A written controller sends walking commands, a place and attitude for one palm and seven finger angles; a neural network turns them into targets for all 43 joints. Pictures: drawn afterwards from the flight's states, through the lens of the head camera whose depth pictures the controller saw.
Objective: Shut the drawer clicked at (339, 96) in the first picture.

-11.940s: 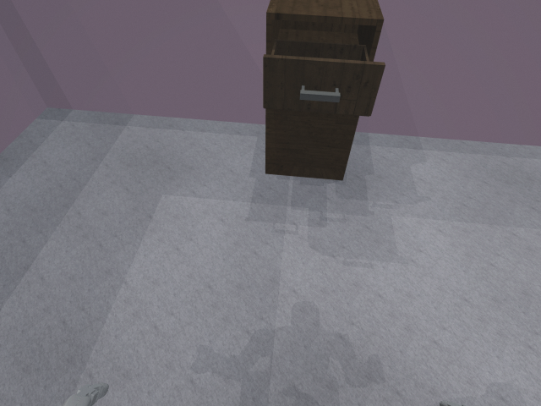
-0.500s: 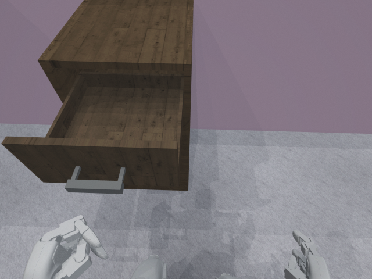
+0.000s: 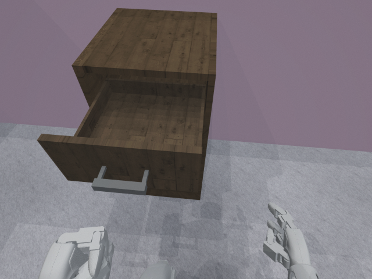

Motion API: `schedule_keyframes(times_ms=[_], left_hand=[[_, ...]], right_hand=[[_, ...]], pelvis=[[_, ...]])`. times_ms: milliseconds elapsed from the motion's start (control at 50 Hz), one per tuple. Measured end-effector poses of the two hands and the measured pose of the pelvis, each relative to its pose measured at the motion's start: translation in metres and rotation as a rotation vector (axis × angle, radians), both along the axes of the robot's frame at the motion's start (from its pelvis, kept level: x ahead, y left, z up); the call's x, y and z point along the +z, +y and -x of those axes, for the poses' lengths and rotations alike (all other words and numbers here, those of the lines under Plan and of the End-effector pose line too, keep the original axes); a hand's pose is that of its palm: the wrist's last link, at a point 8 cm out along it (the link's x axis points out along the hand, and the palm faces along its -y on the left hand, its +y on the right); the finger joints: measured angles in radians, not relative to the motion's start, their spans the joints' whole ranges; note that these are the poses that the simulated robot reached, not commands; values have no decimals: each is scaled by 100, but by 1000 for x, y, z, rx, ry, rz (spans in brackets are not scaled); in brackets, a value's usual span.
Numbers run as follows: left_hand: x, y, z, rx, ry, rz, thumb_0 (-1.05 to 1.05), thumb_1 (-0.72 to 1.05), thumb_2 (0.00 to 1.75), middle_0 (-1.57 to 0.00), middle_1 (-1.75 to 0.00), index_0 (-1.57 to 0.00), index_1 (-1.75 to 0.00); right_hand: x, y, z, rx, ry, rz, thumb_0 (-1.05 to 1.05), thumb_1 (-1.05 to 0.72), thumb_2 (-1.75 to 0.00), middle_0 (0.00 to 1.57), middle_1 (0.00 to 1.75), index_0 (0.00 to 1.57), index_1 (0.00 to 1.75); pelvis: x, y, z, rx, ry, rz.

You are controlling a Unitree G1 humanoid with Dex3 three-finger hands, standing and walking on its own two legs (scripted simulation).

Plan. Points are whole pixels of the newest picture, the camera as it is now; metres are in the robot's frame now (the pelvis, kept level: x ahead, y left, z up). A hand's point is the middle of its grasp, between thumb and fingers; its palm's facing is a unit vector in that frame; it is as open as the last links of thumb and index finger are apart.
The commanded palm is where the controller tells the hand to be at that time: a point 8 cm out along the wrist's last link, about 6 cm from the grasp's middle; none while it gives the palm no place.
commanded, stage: raise the hand and make a fist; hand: left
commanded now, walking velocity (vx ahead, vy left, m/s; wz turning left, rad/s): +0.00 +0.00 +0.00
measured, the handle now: (122, 179) +0.34 +0.20 -0.01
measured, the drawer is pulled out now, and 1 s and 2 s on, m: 0.27 0.27 0.27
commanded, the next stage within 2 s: bring the fist close to the handle in 0.40 s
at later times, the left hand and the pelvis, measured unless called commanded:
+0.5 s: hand (102, 262) +0.14 +0.15 +0.08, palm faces +0.02 -1.00 -0.07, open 3.3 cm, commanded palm +0.09 +0.21 +0.09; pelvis +0.00 -0.02 +0.00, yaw +0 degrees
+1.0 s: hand (117, 247) +0.18 +0.15 +0.04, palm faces +0.00 -1.00 -0.04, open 3.3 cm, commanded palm +0.14 +0.21 +0.04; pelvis +0.00 -0.02 -0.02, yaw -1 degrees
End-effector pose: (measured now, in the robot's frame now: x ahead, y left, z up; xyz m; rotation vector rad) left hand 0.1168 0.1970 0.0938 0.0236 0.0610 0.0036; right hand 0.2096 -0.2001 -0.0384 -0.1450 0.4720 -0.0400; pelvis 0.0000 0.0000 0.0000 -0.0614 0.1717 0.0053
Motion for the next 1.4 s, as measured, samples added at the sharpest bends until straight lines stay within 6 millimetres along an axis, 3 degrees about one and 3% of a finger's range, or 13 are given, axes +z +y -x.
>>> schedule_keyframes(times_ms=[300,580,800,1160,1400], left_hand=[[-3,5,1,26,24,-30,2,90,90,-140,-160,-139,-160],[-6,12,-2,28,36,-40,2,90,90,-140,-160,-139,-160],[-32,3,-14,-7,36,-18,2,90,90,-140,-160,-139,-160],[-67,3,-53,-21,29,-15,2,90,90,-140,-160,-139,-160],[-92,1,-73,-21,30,-19,2,90,90,-140,-160,-139,-160]], right_hand=[[-13,-32,29,-88,88,37,2,-90,-90,20,30,21,30],[-10,-43,17,-116,61,25,2,-90,-90,20,30,20,30],[-20,-46,9,-81,72,55,2,-90,-90,20,30,21,30],[-55,-51,28,-115,189,78,2,-90,-90,20,30,21,30],[-75,-53,29,-116,236,94,2,-90,-90,20,30,21,30]], pelvis=[[-1,-8,0,-6,4,-5],[2,-18,-7,-4,1,-10],[-7,-22,-5,-3,40,-8],[-27,-19,-4,-19,111,-4],[-42,-18,-4,-29,160,-3]])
